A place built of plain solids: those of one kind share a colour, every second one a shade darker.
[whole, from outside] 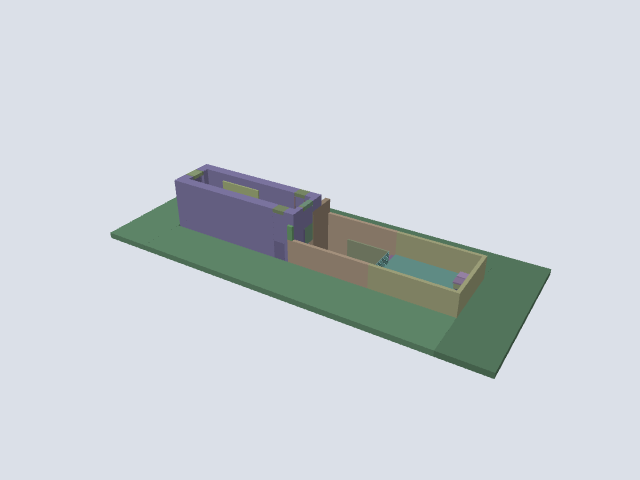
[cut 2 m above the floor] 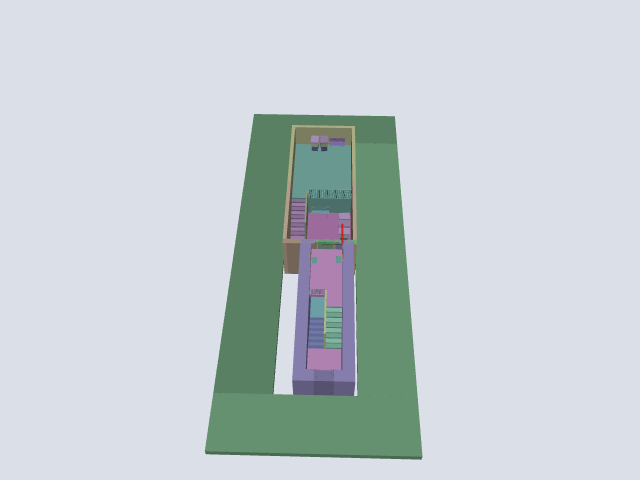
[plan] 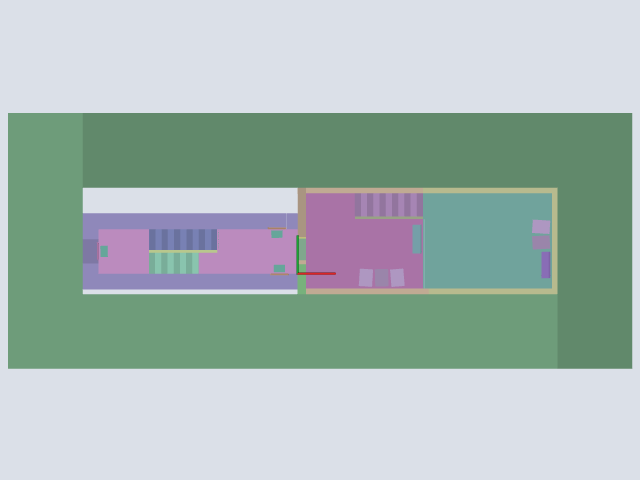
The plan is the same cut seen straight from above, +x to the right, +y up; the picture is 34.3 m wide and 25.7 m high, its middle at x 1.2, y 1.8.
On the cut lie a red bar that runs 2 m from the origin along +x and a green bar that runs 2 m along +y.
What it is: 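A tenement entrance of about 1900; inside the street door half a flight leads up to the raised ground floor and half a flight down to the basement, whose back door gives on a sunken area with steps up to a garden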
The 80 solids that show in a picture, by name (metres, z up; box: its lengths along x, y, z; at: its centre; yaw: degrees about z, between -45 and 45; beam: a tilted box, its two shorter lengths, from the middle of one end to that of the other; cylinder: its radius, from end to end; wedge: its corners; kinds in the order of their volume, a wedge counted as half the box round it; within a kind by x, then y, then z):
{
 "ground_garden_1": {"box": [4.0, 13.7, 0.5], "at": [-13.5, 1.75, -0.27]},
 "ground_garden_2": {"box": [25.42, 4.0, 0.5], "at": [1.21, -3.1, -0.27]},
 "ground_garden_3": {"box": [25.42, 4.0, 0.5], "at": [1.21, 6.6, -0.27]},
 "ground_garden_4": {"box": [4.0, 13.7, 0.5], "at": [15.92, 1.75, -0.27]},
 "wall_hall_1": {"box": [0.81, 1.0, 2.5], "at": [-11.1, 1.19, 1.25]},
 "wall_hall_2": {"box": [0.85, 1.39, 6.07], "at": [-11.08, -0.15, 1.12]},
 "wall_hall_3": {"box": [0.85, 0.15, 4.86], "at": [-11.08, 0.61, 0.52]},
 "wall_hall_4": {"box": [0.85, 0.15, 4.86], "at": [-11.08, 1.76, 0.52]},
 "wall_hall_5": {"box": [0.85, 1.39, 6.07], "at": [-11.08, 2.54, 1.12]},
 "wall_hall_6": {"box": [9.9, 0.85, 6.07], "at": [-6.55, 2.81, 1.12]},
 "wall_hall_7": {"box": [10.04, 0.85, 6.07], "at": [-6.48, -0.42, 1.12]},
 "wall_hall_8": {"box": [1.0, 0.81, 2.5], "at": [-1.1, 2.83, 2.61]},
 "wall_hall_9": {"box": [1.0, 0.81, 2.5], "at": [-0.96, -0.45, 2.61]},
 "wall_hall_10": {"box": [1.0, 0.85, 3.27], "at": [-0.96, -0.42, -0.28]},
 "wall_hall_11": {"box": [1.05, 0.85, 6.07], "at": [-0.07, 2.81, 1.12]},
 "wall_hall_12": {"box": [0.91, 0.85, 6.07], "at": [-0.01, -0.42, 1.12]},
 "wall_hall_13": {"box": [0.45, 1.35, 6.07], "at": [0.23, -0.17, 1.12]},
 "wall_hall_14": {"box": [0.45, 1.29, 6.07], "at": [0.23, 2.59, 1.12]},
 "wall_hall_15": {"box": [0.2, 1.17, 1.55], "at": [0.35, 1.3, 3.03]},
 "floor_yard_1": {"box": [6.92, 5.12, 2.31], "at": [10.17, 1.75, -1.16]},
 "flightU_1": {"box": [2.67, 1.14, 2.46], "at": [-6.62, 0.56, -1.08]},
 "flightU_2": {"box": [2.33, 1.14, 2.61], "at": [-6.45, 0.56, -1.01]},
 "flightU_3": {"box": [2.0, 1.14, 2.76], "at": [-6.29, 0.56, -0.93]},
 "flightU_4": {"box": [1.67, 1.14, 2.92], "at": [-6.12, 0.56, -0.85]},
 "flightU_5": {"box": [1.34, 1.14, 3.07], "at": [-5.96, 0.56, -0.78]},
 "flightU_6": {"box": [1.01, 1.14, 3.22], "at": [-5.79, 0.56, -0.7]},
 "flightU_7": {"box": [0.67, 1.14, 3.38], "at": [-5.62, 0.56, -0.62]},
 "flightU_8": {"box": [0.34, 1.14, 3.52], "at": [-5.46, 0.56, -0.55]},
 "flightG_1": {"box": [3.66, 1.26, 0.65], "at": [4.9, 3.68, -1.99]},
 "flightG_2": {"box": [3.33, 1.26, 0.8], "at": [5.07, 3.68, -1.91]},
 "flightG_3": {"box": [3.0, 1.26, 0.96], "at": [5.23, 3.68, -1.83]},
 "flightG_4": {"box": [2.67, 1.26, 1.11], "at": [5.4, 3.68, -1.76]},
 "flightG_5": {"box": [2.33, 1.26, 1.26], "at": [5.56, 3.68, -1.68]},
 "flightG_6": {"box": [2.0, 1.26, 1.41], "at": [5.73, 3.68, -1.6]},
 "flightG_7": {"box": [1.67, 1.26, 1.56], "at": [5.89, 3.68, -1.53]},
 "flightG_8": {"box": [1.34, 1.26, 1.71], "at": [6.06, 3.68, -1.46]},
 "flightG_9": {"box": [1.01, 1.26, 1.87], "at": [6.23, 3.68, -1.38]},
 "flightG_10": {"box": [0.67, 1.26, 2.02], "at": [6.39, 3.68, -1.3]},
 "flightG_11": {"box": [0.34, 1.26, 2.17], "at": [6.56, 3.68, -1.23]},
 "flightD_1": {"box": [0.34, 1.14, 2.17], "at": [-7.79, 1.82, -1.23]},
 "flightD_2": {"box": [0.67, 1.14, 2.01], "at": [-7.62, 1.82, -1.31]},
 "flightD_3": {"box": [1.01, 1.14, 1.86], "at": [-7.46, 1.82, -1.38]},
 "flightD_4": {"box": [1.34, 1.14, 1.71], "at": [-7.29, 1.82, -1.46]},
 "flightD_5": {"box": [1.67, 1.14, 1.56], "at": [-7.13, 1.82, -1.53]},
 "flightD_6": {"box": [2.0, 1.14, 1.4], "at": [-6.96, 1.82, -1.61]},
 "flightD_7": {"box": [2.33, 1.14, 1.24], "at": [-6.79, 1.82, -1.69]},
 "flightD_8": {"box": [2.67, 1.14, 1.1], "at": [-6.63, 1.82, -1.76]},
 "flightD_9": {"box": [3.0, 1.14, 0.95], "at": [-6.46, 1.82, -1.84]},
 "flightD_10": {"box": [3.33, 1.14, 0.81], "at": [-6.3, 1.82, -1.91]},
 "flightD_11": {"box": [3.66, 1.14, 0.65], "at": [-6.13, 1.82, -1.99]},
 "wall_yard_1": {"box": [7.2, 0.3, 3.91], "at": [10.32, -0.95, 0.04]},
 "wall_yard_2": {"box": [7.2, 0.3, 3.91], "at": [10.32, 4.45, 0.04]},
 "wall_yard_3": {"box": [0.3, 5.7, 3.91], "at": [13.77, 1.75, 0.04]},
 "wall_area_1": {"box": [0.45, 2.66, 5.11], "at": [0.23, 3.27, 0.64]},
 "wall_area_2": {"box": [7.02, 0.3, 3.91], "at": [3.51, -0.95, 0.04]},
 "wall_area_3": {"box": [7.02, 0.3, 3.91], "at": [3.51, 4.45, 0.04]},
 "floor_1": {"box": [2.72, 2.4, 2.31], "at": [-9.3, 1.19, -1.16]},
 "floor_2": {"box": [5.32, 1.28, 0.25], "at": [-2.65, 0.63, 1.23]},
 "floor_3": {"box": [4.32, 1.14, 0.25], "at": [-2.15, 1.82, 1.23]},
 "floor_area_1": {"box": [6.29, 5.12, 0.5], "at": [3.58, 1.75, -2.06]},
 "floor_hall_1": {"box": [10.67, 2.4, 0.5], "at": [-5.33, 1.19, -2.06]},
 "wall_area_n0a_1": {"box": [0.45, 1.6, 5.11], "at": [0.23, -0.3, 0.64]},
 "wall_spine_1": {"box": [3.65, 0.14, 6.07], "at": [-6.13, 1.19, 1.12]},
 "wall_cheek_1": {"box": [3.65, 0.14, 2.86], "at": [4.89, 2.99, -0.48]},
 "wall_over_hall_1": {"box": [0.45, 1.17, 1.57], "at": [0.23, 1.3, 1.47]},
 "wall_over_hall_2": {"box": [0.45, 1.17, 0.35], "at": [0.23, 1.3, 3.98]},
 "wall_head_hall_1": {"box": [0.85, 1.0, 0.31], "at": [-11.08, 1.19, 4.0]},
 "wall_head_hall_2": {"box": [1.0, 0.85, 0.3], "at": [-1.1, 2.81, 4.01]},
 "wall_head_hall_3": {"box": [1.0, 0.85, 0.3], "at": [-0.96, -0.42, 4.01]},
 "yard_bin_lid_1": {"box": [0.72, 0.94, 0.12], "at": [3.66, -0.22, -0.73], "yaw": -3.6},
 "yard_bin_lid_2": {"box": [0.72, 0.94, 0.12], "at": [4.5, -0.22, -0.73], "yaw": 1.3},
 "yard_bin_lid_3": {"box": [0.72, 0.94, 0.12], "at": [5.34, -0.22, -0.73], "yaw": 4.4},
 "yard_bin_lid_4": {"box": [0.94, 0.72, 0.12], "at": [13.04, 1.67, 1.08], "yaw": 3.2},
 "yard_bin_lid_5": {"box": [0.94, 0.72, 0.12], "at": [13.04, 2.51, 1.08], "yaw": -3.4},
 "mat_1": {"box": [0.4, 0.6, 0.06], "at": [-10.36, 1.19, -0.02], "yaw": 0.8},
 "mat_2": {"box": [0.6, 0.4, 0.06], "at": [-1.11, 2.11, 1.34], "yaw": 1.4},
 "mat_3": {"box": [0.6, 0.4, 0.06], "at": [-0.98, 0.27, 1.34], "yaw": 0.2},
 "bench_area_1": {"box": [0.4, 1.54, 0.031], "at": [6.35, 1.85, -1.38]},
 "bench_yard_1": {"box": [0.4, 1.42, 0.031], "at": [13.25, 0.46, 0.43]},
 "rail_1": {"box": [0.06, 3.7, 0.06], "at": [6.78, 1.06, 1.0]}
}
